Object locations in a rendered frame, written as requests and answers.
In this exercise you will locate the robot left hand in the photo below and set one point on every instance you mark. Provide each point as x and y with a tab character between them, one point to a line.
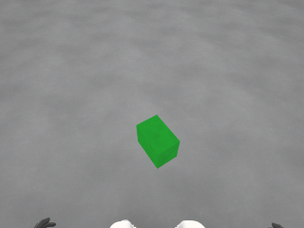
44	223

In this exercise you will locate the carton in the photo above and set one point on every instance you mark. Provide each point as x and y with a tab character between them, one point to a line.
157	140

